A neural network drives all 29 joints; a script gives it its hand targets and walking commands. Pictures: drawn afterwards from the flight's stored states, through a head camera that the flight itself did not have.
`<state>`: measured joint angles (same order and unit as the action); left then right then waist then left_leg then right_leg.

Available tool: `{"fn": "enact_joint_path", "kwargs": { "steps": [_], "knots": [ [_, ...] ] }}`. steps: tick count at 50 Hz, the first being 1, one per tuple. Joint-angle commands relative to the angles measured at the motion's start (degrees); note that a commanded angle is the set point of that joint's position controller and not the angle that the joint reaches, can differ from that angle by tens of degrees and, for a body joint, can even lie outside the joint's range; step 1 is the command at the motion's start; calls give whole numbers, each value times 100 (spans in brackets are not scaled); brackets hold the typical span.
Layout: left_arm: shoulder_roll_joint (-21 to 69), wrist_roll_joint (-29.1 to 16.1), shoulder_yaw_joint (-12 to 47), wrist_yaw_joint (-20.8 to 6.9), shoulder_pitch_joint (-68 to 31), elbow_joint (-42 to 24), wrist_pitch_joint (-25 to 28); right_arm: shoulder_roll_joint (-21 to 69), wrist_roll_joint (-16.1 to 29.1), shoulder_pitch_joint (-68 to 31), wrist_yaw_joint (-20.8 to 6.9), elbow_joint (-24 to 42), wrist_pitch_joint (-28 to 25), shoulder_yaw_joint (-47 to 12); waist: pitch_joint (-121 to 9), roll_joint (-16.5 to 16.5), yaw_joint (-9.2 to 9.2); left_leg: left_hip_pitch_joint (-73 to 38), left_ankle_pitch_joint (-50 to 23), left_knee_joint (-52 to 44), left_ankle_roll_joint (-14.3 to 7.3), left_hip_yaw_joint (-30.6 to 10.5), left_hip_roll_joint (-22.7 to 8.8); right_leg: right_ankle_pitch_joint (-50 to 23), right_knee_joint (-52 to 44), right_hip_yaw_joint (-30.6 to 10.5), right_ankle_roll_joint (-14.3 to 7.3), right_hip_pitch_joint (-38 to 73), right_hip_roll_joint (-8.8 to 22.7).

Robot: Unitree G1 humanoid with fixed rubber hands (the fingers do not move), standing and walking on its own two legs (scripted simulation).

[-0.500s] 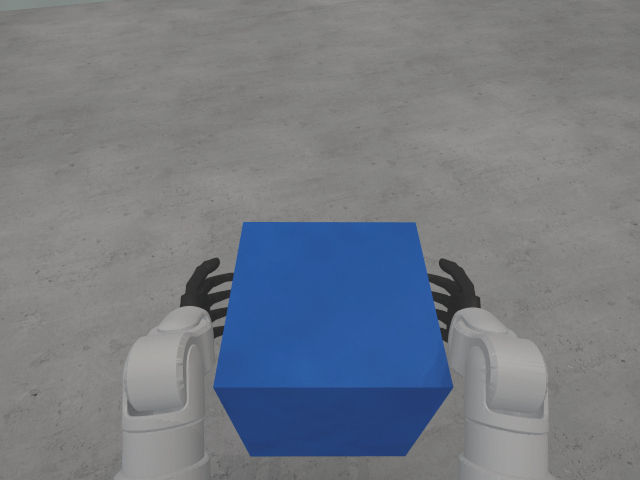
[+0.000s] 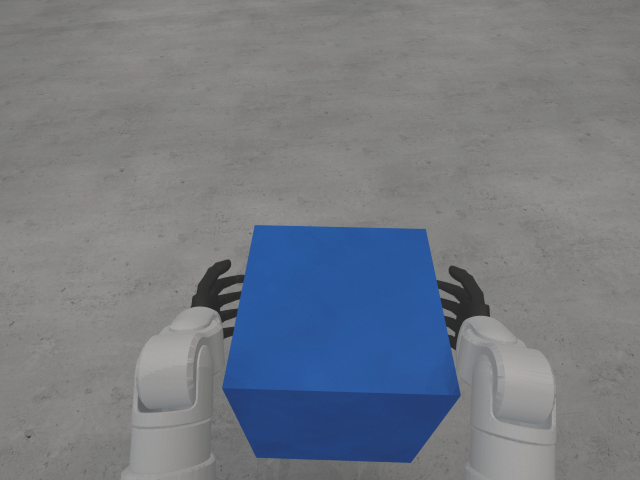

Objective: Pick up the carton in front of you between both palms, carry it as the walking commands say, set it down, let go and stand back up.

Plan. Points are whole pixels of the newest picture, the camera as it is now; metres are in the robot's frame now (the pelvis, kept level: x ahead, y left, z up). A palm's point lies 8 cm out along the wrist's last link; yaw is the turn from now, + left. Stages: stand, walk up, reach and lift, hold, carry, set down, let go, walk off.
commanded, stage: carry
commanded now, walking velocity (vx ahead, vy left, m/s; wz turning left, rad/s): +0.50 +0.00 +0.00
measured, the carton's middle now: (336, 349) +0.27 -0.01 -0.01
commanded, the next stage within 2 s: none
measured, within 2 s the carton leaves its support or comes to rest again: neither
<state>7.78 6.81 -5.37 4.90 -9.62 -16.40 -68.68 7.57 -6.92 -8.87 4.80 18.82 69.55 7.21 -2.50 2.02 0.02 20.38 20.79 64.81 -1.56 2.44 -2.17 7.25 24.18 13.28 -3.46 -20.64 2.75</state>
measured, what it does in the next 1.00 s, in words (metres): walks ahead: left foot, then right foot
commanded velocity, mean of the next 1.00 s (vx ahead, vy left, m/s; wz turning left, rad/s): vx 0.50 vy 0.00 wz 0.00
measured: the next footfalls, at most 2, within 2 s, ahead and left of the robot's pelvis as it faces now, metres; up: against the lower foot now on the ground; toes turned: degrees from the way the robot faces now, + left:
left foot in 0.38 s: +0.43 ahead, +0.11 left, +0.00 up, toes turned +8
right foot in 0.86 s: +0.76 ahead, -0.13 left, +0.00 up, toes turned -13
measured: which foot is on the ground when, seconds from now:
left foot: up 0.00-0.36, down 0.38-0.88, up 0.90-1.00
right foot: down 0.00-0.40, up 0.42-0.84, down 0.86-1.00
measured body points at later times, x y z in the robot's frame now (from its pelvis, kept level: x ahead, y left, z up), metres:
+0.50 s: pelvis +0.34 +0.03 +0.00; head +0.36 +0.04 +0.45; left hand +0.62 +0.16 +0.05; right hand +0.60 -0.14 +0.06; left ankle +0.39 +0.10 -0.74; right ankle +0.18 -0.08 -0.64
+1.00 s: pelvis +0.67 -0.04 +0.00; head +0.69 -0.06 +0.45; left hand +0.95 +0.11 +0.07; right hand +0.95 -0.20 +0.06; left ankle +0.55 +0.09 -0.64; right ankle +0.72 -0.12 -0.74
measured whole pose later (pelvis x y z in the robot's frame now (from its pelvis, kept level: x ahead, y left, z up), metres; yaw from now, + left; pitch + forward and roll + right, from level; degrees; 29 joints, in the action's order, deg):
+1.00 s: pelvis +0.67 -0.04 +0.00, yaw +0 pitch +3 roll +1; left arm 7.8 6.4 -6.0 5.2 -9.6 -18.5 -69.6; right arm 7.7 -7.0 -9.6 4.8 19.8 70.2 6.8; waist -1.5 1.1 0.9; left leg 22.8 20.1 65.6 -0.6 3.6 -4.4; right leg 8.8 24.2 13.3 -4.5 -19.4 2.3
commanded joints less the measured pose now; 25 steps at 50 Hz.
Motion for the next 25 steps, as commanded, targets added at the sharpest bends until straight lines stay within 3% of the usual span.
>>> {"fn": "enact_joint_path", "kwargs": {
  "steps": [1, 4, 8, 14, 16, 17, 18, 19, 20, 21, 22, 24, 25],
  "knots": [
    [5618, -2399, 4015, -1485, -2591, -757, 147, 5543, 2488, -2817, -1509, 519, -165, -4445, -1917, -728, 46, 1254, -557, -225, 14, -161, -461, -459, -1280, -1863, -272, 2448, 1590],
    [5479, -2452, 4032, -1530, -2390, -864, 148, 5517, 2349, -2501, -1413, 534, -229, -4459, -1721, -936, 50, 1369, -744, -1102, 183, 109, -423, -204, -1571, -1439, -390, 2373, 1458],
    [5144, -2494, 4022, -1546, -2359, -1030, 56, 5275, 2265, -2385, -1322, 691, -162, -4399, -1304, -933, 61, 1573, -1326, -2339, 309, 468, -364, -749, -1608, -987, -403, 2528, 1232],
    [4754, -2312, 3872, -1491, -2183, -787, -158, 4904, 2280, -2348, -1357, 556, 90, -4273, -731, -1069, 94, 1330, -1893, -3486, 100, 839, -148, -1892, -1362, -577, -234, 2763, 1134],
    [4746, -2284, 3860, -1474, -2254, -730, -195, 4883, 2320, -2408, -1391, 485, 137, -4226, -758, -1127, 80, 854, -1846, -3732, 0, 975, -47, -2615, -932, -426, -114, 2847, 1128],
    [4754, -2289, 3870, -1470, -2311, -713, -205, 4897, 2328, -2411, -1406, 432, 147, -4196, -949, -1110, 34, 220, -1740, -3894, -31, 1176, 138, -3096, -366, -244, -21, 2747, 1054],
    [4760, -2303, 3894, -1468, -2379, -710, -216, 4907, 2311, -2343, -1421, 335, 145, -4144, -1294, -881, -74, -879, -1541, -4083, -47, 1415, 385, -3207, 605, 54, 119, 2348, 836],
    [4741, -2299, 3923, -1474, -2436, -713, -216, 4900, 2276, -2284, -1438, 280, 138, -4087, -1744, -467, -197, -2186, -1154, -4116, -89, 691, -164, -2036, 1741, 9, 263, 1443, 697],
    [4812, -2363, 4017, -1474, -2622, -842, -258, 4857, 2190, -2284, -1466, 84, 82, -4004, -2322, 1008, -213, -3514, -372, -4583, -913, -2106, -1812, -606, 3605, -131, 576, -252, 47],
    [4847, -2368, 4049, -1494, -2687, -847, -228, 5074, 2262, -2253, -1481, 48, 32, -4030, -2212, 1618, -171, -3790, -1325, -5220, -1257, -3258, -2234, 1932, 4582, -701, 532, -1444, -391],
    [5077, -2396, 4110, -1505, -2755, -748, -164, 5215, 2349, -2389, -1493, 157, -10, -4070, -2113, 1146, -167, -3648, -2102, -5009, -1234, -2579, -2157, 1978, 5158, -1208, 348, -1715, -28],
    [5435, -2440, 4174, -1513, -2788, -780, -16, 5591, 2440, -2573, -1509, 307, -130, -4184, -1977, 118, -142, -2939, -2879, -4902, -843, -1499, -1852, 1410, 4663, -1369, 180, -1596, 409],
    [5550, -2427, 4196, -1500, -2758, -795, 44, 5681, 2478, -2649, -1513, 390, -178, -4243, -1943, 162, -99, -2647, -2612, -5044, -626, -1132, -1722, 1140, 4174, -1375, 184, -1408, 506]
  ]
}}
